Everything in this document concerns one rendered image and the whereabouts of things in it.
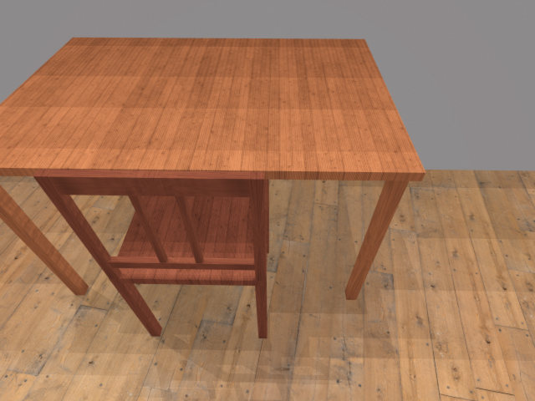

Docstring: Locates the table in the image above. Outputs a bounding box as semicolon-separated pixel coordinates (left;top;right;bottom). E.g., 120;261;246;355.
0;38;425;300

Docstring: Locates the chair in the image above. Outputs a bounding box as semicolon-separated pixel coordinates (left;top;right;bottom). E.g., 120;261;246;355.
33;170;269;338

